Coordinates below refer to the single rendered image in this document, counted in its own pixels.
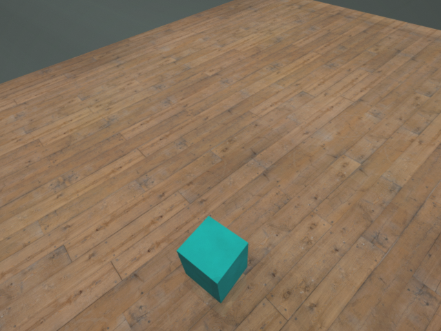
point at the carton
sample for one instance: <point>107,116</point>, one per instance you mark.
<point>214,257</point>

